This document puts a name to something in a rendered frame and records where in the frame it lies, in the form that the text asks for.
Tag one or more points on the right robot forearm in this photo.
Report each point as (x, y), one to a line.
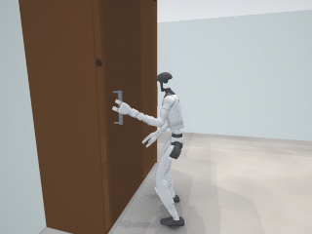
(162, 129)

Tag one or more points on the robot left hand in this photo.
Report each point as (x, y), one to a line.
(124, 108)

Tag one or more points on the humanoid robot torso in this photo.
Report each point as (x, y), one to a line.
(175, 122)

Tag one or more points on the robot right thigh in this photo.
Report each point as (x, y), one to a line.
(165, 147)

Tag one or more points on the handle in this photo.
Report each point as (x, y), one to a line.
(156, 95)
(120, 97)

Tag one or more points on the wardrobe door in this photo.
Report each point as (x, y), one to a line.
(147, 78)
(120, 44)

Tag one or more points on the robot left upper arm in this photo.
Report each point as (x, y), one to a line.
(168, 103)

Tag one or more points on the left robot forearm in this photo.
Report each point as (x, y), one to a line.
(149, 120)

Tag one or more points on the robot right hand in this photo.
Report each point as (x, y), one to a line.
(151, 138)

